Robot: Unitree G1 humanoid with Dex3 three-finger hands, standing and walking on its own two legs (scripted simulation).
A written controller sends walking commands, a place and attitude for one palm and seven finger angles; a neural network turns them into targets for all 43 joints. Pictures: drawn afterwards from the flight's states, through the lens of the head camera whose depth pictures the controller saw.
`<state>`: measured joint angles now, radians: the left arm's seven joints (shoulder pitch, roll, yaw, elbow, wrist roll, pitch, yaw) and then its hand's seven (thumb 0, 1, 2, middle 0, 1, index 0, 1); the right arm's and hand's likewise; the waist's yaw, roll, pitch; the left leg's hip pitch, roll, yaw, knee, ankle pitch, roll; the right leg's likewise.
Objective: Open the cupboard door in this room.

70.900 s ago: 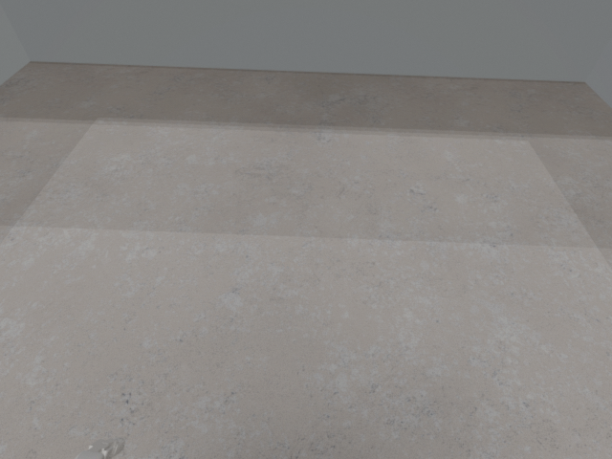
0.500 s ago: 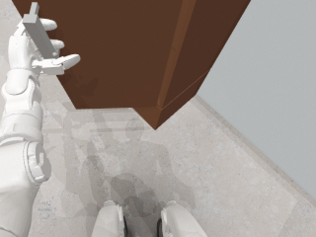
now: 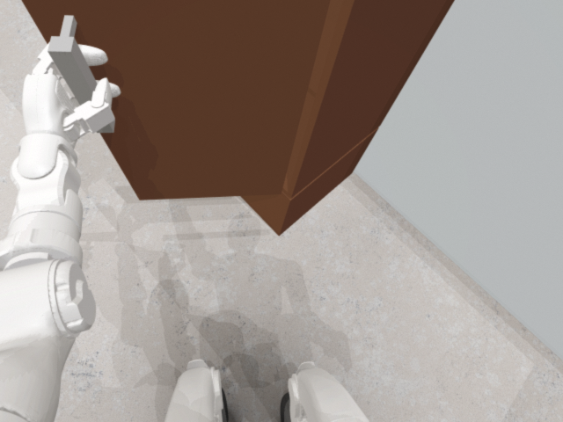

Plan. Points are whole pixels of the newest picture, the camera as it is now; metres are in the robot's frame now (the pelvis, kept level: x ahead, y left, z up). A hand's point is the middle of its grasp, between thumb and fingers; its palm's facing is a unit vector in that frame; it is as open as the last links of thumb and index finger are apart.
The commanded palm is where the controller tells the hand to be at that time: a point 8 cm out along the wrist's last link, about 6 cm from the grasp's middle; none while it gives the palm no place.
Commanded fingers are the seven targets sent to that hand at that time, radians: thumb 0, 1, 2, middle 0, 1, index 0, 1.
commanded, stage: pull the door open along its arc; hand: left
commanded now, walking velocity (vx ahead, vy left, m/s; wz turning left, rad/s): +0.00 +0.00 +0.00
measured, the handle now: (88, 79) +0.58 +0.22 +0.06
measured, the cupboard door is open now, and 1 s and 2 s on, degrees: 52 95 98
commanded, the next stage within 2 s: open thumb and fingers to let go in 1.00 s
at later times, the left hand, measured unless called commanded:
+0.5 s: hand (131, 185) +0.41 +0.15 +0.07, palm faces +0.17 -0.98 +0.07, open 6.3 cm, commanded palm +0.36 +0.21 +0.06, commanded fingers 0.00 0.90 0.90 -0.40 -1.35 -0.40 -1.35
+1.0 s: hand (206, 243) +0.33 +0.06 +0.07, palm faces +0.41 -0.91 +0.02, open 6.2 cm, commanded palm +0.27 +0.10 +0.06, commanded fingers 0.00 0.90 0.90 -0.40 -1.35 -0.40 -1.35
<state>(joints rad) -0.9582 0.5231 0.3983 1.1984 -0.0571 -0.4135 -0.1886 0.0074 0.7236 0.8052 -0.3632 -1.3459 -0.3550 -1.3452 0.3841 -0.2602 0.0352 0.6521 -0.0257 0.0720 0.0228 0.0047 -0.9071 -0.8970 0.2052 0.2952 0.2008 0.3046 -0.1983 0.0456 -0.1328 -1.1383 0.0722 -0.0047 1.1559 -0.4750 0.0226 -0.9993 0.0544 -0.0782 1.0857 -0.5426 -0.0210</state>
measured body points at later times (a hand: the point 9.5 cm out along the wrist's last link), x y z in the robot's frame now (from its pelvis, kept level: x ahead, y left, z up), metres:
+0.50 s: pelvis +0.02 +0.00 +0.02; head +0.10 +0.01 +0.47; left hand +0.39 +0.20 +0.07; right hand +0.10 -0.25 -0.09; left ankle +0.03 +0.10 -0.65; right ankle -0.02 -0.11 -0.65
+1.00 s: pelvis +0.00 -0.04 +0.02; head +0.06 -0.05 +0.47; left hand +0.30 +0.11 +0.07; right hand +0.15 -0.26 -0.10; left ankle +0.03 +0.10 -0.65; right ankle -0.02 -0.12 -0.65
